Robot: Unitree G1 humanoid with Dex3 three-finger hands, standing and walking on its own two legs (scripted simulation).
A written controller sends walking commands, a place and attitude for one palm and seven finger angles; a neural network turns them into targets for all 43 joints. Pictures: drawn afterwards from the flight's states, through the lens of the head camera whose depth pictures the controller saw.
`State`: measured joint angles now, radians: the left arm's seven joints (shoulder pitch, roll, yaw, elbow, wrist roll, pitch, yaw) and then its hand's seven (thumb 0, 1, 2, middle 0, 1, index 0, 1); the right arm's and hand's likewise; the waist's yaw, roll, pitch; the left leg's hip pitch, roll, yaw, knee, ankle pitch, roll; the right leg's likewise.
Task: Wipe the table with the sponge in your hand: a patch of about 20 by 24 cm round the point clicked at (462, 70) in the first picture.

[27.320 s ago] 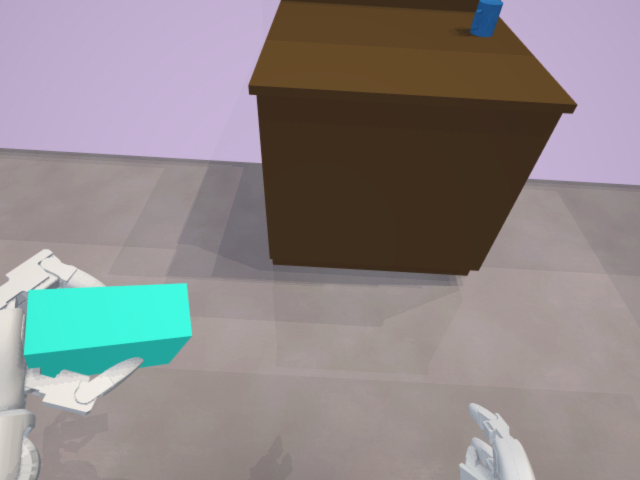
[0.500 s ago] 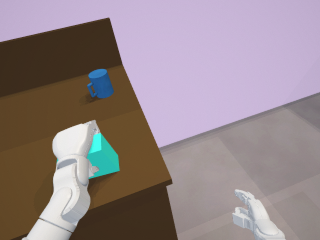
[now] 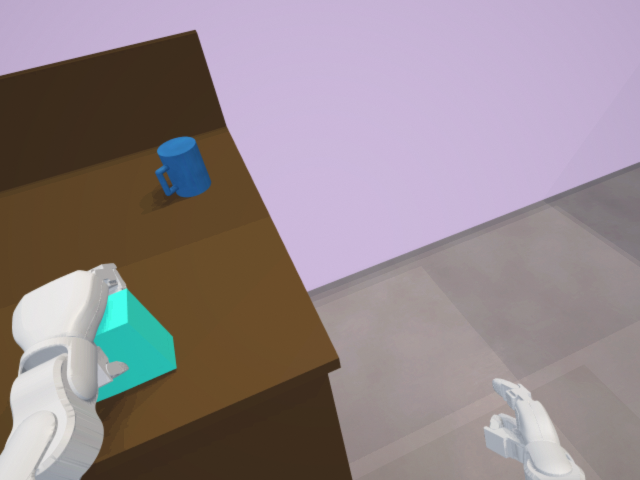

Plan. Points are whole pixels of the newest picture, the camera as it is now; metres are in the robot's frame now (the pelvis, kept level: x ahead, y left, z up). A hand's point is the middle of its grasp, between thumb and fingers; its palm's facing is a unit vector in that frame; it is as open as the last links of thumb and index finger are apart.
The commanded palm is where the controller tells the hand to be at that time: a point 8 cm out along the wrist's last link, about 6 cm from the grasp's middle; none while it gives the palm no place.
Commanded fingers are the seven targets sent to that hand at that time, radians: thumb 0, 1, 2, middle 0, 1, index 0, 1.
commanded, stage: wipe forward along the middle lane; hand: left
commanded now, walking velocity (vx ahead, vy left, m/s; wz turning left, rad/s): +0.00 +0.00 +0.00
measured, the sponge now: (118, 355) +0.23 +0.29 +0.07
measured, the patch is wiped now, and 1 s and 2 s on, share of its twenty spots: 1.00 1.00 1.00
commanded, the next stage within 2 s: slide back across to the first lane in 1.62 s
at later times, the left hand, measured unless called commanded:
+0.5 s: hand (87, 310) +0.26 +0.33 +0.12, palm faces +0.02 -0.04 -1.00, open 9.5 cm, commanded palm +0.25 +0.32 +0.15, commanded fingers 0.00 0.10 1.30 -1.20 -1.60 -1.20 -1.60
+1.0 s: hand (97, 281) +0.31 +0.34 +0.12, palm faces -0.03 +0.00 -1.00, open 9.5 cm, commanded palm +0.29 +0.34 +0.14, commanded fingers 0.00 0.10 1.30 -1.20 -1.60 -1.20 -1.60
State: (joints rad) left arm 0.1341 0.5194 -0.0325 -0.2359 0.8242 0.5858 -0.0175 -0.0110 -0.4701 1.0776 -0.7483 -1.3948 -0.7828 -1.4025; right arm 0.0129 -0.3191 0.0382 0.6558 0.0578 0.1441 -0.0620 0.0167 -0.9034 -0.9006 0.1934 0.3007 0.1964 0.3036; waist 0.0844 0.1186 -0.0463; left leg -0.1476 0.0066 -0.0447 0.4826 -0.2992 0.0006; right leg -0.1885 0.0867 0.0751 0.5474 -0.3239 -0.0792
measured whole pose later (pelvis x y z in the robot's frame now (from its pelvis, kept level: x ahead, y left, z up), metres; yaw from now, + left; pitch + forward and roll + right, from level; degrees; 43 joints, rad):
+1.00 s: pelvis -0.03 +0.03 +0.00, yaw +3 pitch +3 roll +1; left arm -0.51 0.50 -0.12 0.52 0.96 0.38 -0.04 -0.01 -0.52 1.09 -0.81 -1.34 -0.84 -1.35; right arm 0.13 -0.30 0.05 0.70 0.07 0.11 -0.09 0.01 -0.90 -0.90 0.20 0.30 0.20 0.30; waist 0.06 0.08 -0.07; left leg -0.31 -0.03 -0.09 0.51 -0.25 -0.01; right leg -0.31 0.04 0.03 0.54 -0.27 -0.04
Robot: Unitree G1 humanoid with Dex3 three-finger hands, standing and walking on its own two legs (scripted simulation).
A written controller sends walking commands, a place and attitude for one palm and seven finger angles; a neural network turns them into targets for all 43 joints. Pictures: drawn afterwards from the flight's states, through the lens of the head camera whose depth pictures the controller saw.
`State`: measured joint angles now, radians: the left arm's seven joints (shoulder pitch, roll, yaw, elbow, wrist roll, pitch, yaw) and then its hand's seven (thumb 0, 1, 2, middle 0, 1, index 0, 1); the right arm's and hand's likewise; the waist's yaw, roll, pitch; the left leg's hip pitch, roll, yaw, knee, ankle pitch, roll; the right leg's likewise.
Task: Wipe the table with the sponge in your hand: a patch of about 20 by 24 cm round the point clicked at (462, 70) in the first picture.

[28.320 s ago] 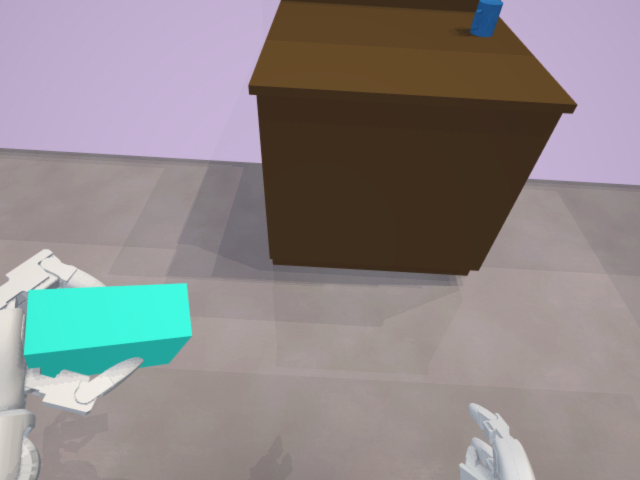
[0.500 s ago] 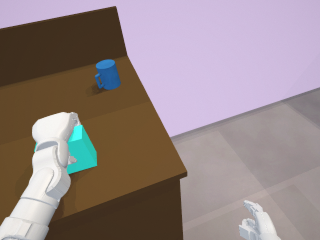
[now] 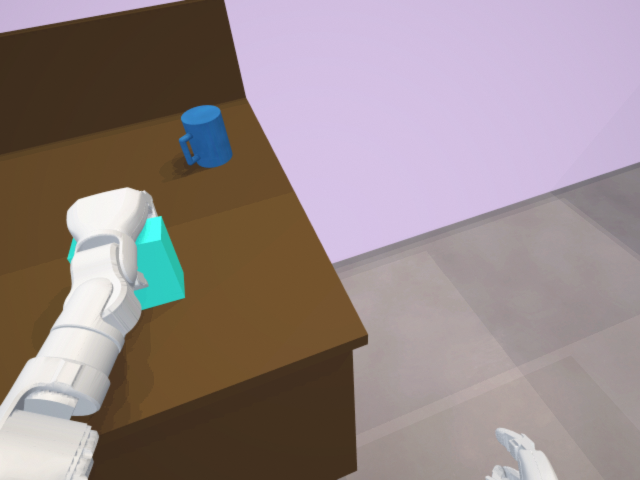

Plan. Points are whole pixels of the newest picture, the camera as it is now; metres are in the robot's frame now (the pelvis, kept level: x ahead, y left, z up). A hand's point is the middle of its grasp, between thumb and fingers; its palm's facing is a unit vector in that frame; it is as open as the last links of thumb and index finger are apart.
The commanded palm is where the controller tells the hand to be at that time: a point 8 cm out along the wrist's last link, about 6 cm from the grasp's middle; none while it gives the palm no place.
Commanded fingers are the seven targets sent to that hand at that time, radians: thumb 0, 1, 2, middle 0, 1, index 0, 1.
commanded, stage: wipe forward along the middle lane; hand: left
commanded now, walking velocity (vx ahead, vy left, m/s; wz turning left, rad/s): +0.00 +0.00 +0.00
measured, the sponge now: (138, 278) +0.35 +0.30 +0.07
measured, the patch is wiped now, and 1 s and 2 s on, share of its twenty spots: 1.00 1.00 1.00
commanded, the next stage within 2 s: slide back across to the first lane in 0.62 s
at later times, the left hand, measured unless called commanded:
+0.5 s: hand (125, 225) +0.40 +0.32 +0.12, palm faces -0.08 +0.00 -1.00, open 9.5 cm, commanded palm +0.39 +0.33 +0.14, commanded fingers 0.00 0.10 1.30 -1.20 -1.60 -1.20 -1.60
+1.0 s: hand (111, 211) +0.43 +0.36 +0.12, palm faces -0.05 -0.02 -1.00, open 9.6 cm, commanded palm +0.40 +0.37 +0.16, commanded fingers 0.00 0.10 1.30 -1.20 -1.60 -1.20 -1.60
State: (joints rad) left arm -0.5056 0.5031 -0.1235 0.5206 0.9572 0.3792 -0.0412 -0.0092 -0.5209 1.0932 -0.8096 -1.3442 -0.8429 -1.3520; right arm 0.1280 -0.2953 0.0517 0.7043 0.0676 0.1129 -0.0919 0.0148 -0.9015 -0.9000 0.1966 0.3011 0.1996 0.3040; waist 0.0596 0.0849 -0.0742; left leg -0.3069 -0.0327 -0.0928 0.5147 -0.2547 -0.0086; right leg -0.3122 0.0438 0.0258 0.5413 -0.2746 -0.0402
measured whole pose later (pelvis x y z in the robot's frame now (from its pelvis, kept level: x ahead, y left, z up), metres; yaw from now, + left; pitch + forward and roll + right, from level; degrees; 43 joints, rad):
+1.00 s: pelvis +0.02 +0.02 +0.00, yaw -2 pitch +8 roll -1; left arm -0.67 0.65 0.06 0.88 0.99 0.11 0.01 0.00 -0.52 1.11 -0.80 -1.35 -0.82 -1.39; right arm 0.23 -0.30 0.02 0.72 0.08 0.17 -0.08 0.01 -0.90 -0.90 0.20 0.30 0.20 0.30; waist -0.01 0.06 -0.10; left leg -0.38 -0.03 -0.05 0.52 -0.28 0.02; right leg -0.37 0.05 0.06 0.49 -0.26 -0.02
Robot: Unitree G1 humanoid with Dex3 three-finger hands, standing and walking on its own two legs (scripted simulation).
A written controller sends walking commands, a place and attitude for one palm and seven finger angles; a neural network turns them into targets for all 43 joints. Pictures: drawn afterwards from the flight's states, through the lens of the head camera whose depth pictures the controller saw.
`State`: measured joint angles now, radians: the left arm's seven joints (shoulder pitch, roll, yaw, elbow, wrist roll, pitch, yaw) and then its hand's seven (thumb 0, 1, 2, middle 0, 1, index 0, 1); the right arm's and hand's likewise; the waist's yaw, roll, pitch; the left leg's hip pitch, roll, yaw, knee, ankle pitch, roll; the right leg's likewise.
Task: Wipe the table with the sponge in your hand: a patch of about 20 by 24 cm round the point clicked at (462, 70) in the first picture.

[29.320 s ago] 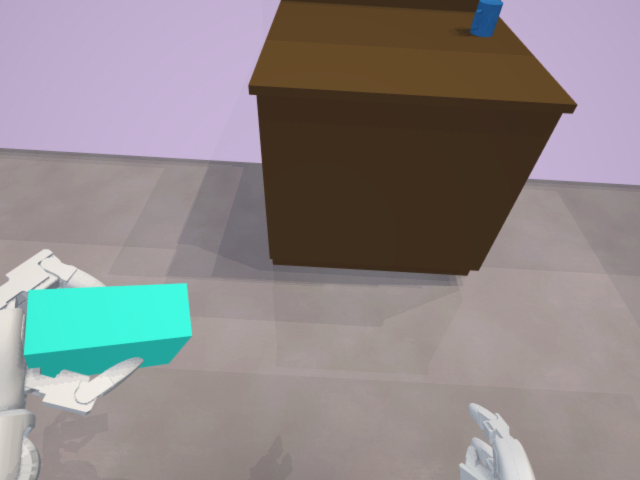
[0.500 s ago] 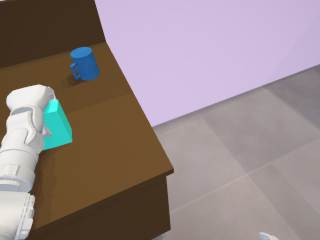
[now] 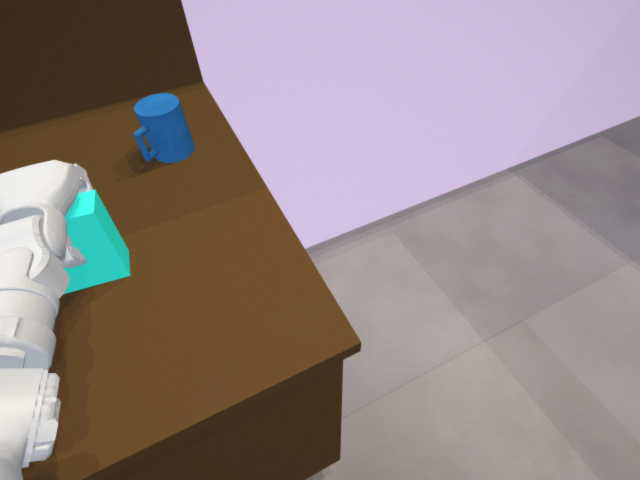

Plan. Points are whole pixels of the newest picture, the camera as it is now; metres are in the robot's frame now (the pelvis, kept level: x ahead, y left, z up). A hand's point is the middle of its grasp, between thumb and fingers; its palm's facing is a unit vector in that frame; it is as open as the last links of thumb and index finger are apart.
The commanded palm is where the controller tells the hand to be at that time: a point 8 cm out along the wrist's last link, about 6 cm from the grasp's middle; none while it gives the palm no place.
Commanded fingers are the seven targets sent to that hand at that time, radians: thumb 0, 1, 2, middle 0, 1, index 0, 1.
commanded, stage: slide back across to the first lane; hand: left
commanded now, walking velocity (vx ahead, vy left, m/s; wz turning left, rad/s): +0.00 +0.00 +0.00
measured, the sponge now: (77, 255) +0.39 +0.35 +0.07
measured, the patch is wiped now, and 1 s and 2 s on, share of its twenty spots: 1.00 1.00 1.00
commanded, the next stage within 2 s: wipe back along the first lane in 0.36 s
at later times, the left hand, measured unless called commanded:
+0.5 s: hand (5, 242) +0.36 +0.41 +0.12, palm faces -0.02 -0.01 -1.00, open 9.6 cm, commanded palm +0.33 +0.39 +0.16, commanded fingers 0.00 0.10 1.30 -1.20 -1.60 -1.20 -1.60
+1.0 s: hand (6, 275) +0.32 +0.38 +0.12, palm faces +0.00 +0.00 -1.00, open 9.6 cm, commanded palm +0.28 +0.36 +0.14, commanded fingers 0.00 0.10 1.30 -1.20 -1.60 -1.20 -1.60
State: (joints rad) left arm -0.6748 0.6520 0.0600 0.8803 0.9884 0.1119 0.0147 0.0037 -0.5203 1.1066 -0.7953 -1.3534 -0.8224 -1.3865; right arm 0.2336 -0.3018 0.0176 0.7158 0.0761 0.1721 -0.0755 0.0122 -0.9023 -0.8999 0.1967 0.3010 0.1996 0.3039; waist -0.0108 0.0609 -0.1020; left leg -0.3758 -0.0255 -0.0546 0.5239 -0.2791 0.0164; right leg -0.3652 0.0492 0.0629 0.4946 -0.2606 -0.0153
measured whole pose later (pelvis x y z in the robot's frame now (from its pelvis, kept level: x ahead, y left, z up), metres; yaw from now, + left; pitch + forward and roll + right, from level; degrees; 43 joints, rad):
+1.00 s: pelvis +0.01 +0.01 +0.00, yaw +2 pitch +4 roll -1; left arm -0.26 0.63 0.06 0.32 0.91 0.29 -0.03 -0.03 -0.45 1.09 -0.72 -1.42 -0.74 -1.47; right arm 0.13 -0.30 0.03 0.67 0.06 0.15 -0.04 0.01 -0.90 -0.90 0.20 0.30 0.20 0.30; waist 0.06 0.08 -0.06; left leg -0.26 -0.05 -0.08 0.48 -0.28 0.04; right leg -0.24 0.02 0.04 0.44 -0.27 0.00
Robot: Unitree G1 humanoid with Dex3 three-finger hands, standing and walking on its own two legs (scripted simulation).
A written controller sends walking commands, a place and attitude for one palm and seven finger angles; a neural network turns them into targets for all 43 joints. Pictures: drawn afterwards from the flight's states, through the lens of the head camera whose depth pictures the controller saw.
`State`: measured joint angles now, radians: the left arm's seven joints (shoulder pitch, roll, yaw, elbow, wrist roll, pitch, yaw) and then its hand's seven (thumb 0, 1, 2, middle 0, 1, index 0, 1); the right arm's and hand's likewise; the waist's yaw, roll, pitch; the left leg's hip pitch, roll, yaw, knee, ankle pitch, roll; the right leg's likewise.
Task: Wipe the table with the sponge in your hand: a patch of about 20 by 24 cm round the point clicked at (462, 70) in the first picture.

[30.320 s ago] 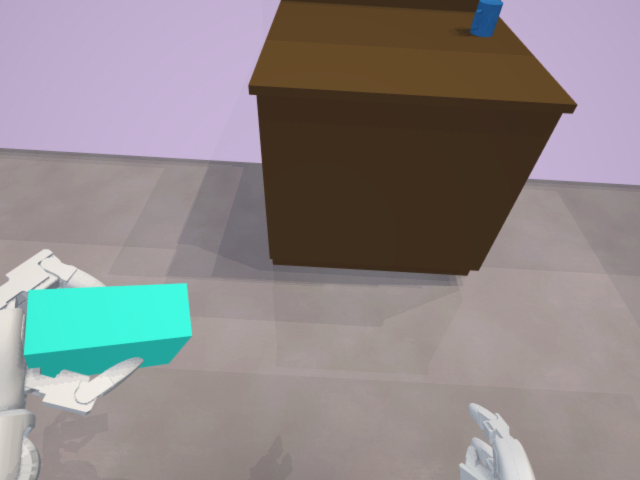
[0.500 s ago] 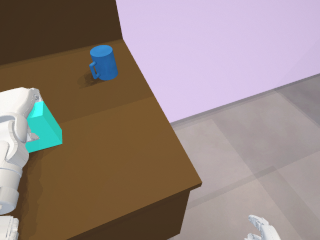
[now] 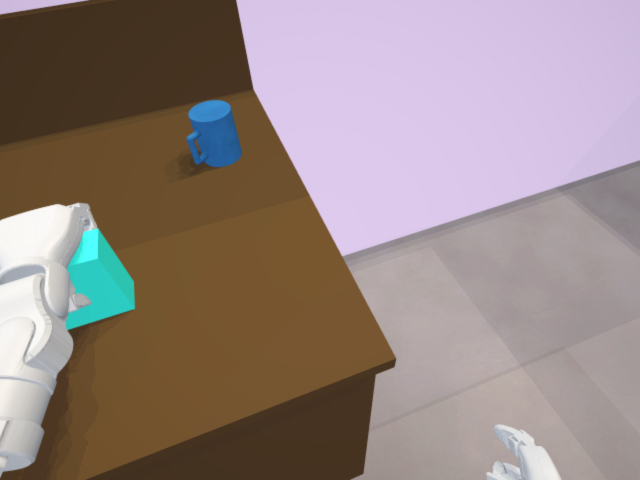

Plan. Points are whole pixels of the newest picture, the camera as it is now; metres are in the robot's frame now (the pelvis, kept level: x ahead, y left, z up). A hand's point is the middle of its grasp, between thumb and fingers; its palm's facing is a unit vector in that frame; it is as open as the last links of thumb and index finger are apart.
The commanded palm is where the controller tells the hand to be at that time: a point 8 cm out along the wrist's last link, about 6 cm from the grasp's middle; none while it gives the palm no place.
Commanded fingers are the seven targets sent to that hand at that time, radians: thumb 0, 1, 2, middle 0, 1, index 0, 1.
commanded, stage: wipe back along the first lane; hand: left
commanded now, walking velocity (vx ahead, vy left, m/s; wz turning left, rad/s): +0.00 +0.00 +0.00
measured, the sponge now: (81, 291) +0.31 +0.36 +0.06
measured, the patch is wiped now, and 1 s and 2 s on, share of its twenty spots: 1.00 1.00 1.00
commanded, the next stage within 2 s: lift the sponge slowly off the table in 1.12 s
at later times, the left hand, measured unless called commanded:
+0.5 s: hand (59, 294) +0.28 +0.34 +0.12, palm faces +0.05 -0.01 -1.00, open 9.6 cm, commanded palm +0.23 +0.33 +0.13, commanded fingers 0.00 0.10 1.30 -1.20 -1.60 -1.20 -1.60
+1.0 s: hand (55, 328) +0.23 +0.32 +0.12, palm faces +0.10 -0.04 -0.99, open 9.6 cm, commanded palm +0.18 +0.30 +0.13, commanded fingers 0.00 0.10 1.30 -1.20 -1.60 -1.20 -1.60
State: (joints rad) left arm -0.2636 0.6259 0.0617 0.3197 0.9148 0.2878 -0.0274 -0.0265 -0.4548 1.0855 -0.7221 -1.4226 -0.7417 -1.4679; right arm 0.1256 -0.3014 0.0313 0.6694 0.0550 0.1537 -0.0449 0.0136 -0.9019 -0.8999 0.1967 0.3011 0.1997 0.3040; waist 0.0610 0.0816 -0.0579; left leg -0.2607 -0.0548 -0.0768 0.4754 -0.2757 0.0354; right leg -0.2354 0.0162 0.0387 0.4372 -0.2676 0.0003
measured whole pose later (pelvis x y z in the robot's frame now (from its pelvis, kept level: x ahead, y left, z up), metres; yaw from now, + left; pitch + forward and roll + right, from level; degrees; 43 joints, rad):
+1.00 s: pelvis +0.01 +0.01 +0.00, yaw -1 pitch +1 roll -1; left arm 0.21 0.54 0.06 -0.26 0.86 0.46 0.03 0.00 -0.44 1.08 -0.70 -1.44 -0.73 -1.48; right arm 0.04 -0.28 0.05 0.64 0.05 0.12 -0.04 0.02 -0.90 -0.90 0.20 0.30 0.20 0.30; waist 0.11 0.11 -0.05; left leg -0.19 -0.06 -0.05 0.48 -0.30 0.04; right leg -0.18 0.01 0.07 0.46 -0.29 0.01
